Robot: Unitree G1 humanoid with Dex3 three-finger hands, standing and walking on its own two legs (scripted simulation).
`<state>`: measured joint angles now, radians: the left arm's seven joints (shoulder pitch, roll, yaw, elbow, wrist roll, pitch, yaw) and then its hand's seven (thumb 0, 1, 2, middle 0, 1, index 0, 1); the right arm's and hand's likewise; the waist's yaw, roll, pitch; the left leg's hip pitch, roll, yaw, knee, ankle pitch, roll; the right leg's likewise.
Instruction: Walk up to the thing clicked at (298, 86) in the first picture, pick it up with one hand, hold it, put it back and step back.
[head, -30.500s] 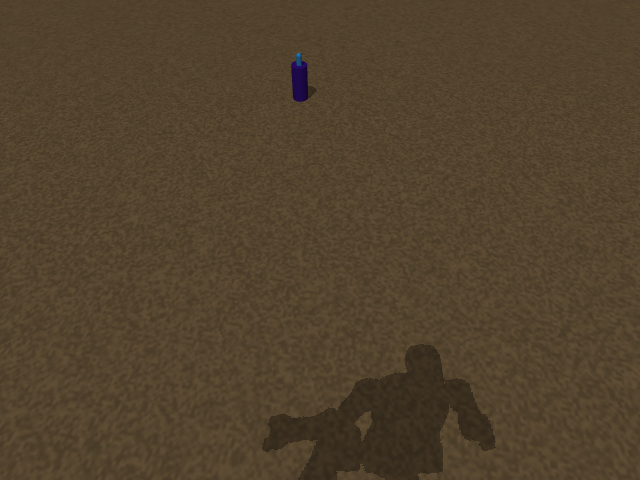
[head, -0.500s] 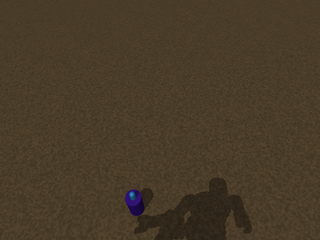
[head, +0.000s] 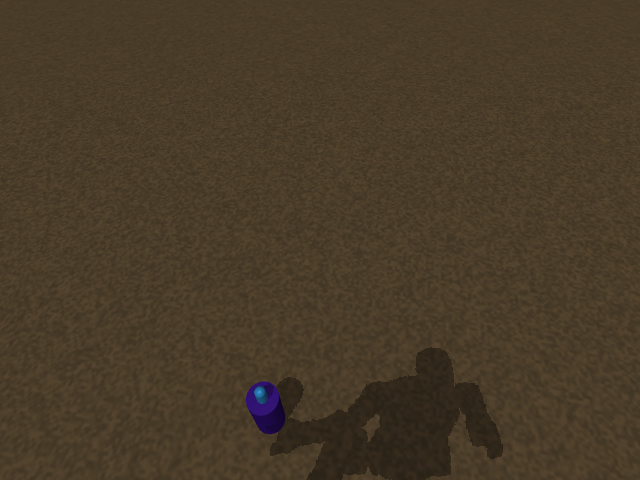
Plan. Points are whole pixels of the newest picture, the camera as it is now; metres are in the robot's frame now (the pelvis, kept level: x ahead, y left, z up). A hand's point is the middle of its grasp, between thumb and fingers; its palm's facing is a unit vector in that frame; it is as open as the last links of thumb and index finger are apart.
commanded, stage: stand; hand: left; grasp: from the side
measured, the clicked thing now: (265, 405) +0.38 +0.19 -0.65
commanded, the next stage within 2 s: step back in 0.72 s
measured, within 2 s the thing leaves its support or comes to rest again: neither
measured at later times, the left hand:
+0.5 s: hand out of the picture +0.07 +0.25 -0.16, palm faces -0.01 -0.94 -0.34, open 7.4 cm
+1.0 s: hand out of the picture +0.06 +0.28 -0.17, palm faces -0.01 -0.92 -0.39, open 7.4 cm
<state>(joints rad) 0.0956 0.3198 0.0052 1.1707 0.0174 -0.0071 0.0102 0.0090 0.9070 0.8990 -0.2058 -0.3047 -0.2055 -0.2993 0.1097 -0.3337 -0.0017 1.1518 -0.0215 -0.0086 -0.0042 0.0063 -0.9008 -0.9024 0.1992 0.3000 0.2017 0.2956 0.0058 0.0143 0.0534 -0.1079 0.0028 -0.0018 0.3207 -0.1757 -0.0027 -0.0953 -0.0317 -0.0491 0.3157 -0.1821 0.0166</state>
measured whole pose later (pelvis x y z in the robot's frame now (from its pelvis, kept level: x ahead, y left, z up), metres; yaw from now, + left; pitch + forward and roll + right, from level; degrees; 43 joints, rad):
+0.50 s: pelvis +0.00 +0.00 +0.00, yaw +0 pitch -2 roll +0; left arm 0.11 0.33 0.01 1.16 0.02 -0.01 0.00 0.01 0.91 0.90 -0.21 -0.30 -0.21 -0.30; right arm 0.11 -0.34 0.00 1.14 -0.02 -0.01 0.00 0.01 -0.90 -0.90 0.20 0.30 0.20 0.30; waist 0.01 0.01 0.04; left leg -0.09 0.01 0.00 0.31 -0.17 -0.01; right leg -0.08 -0.03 -0.05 0.30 -0.18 0.01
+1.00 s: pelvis -0.05 +0.02 -0.02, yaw +1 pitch -2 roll +0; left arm 0.06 0.38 0.06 0.97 0.03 0.04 0.01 0.01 0.91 0.90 -0.21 -0.30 -0.21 -0.30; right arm 0.10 -0.41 -0.06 0.98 0.00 0.05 0.02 0.01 -0.90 -0.90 0.20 0.30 0.20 0.30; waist -0.01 -0.01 0.16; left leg -0.36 -0.05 -0.04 0.84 -0.46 0.06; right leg -0.32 -0.06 -0.04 0.61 -0.26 0.01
